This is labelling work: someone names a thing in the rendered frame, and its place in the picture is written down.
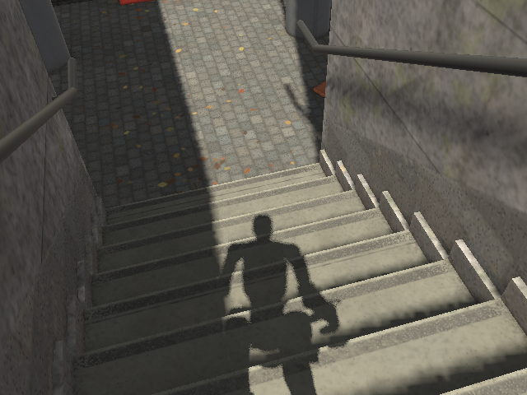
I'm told stairs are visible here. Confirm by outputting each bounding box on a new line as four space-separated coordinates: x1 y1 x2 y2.
73 163 527 395

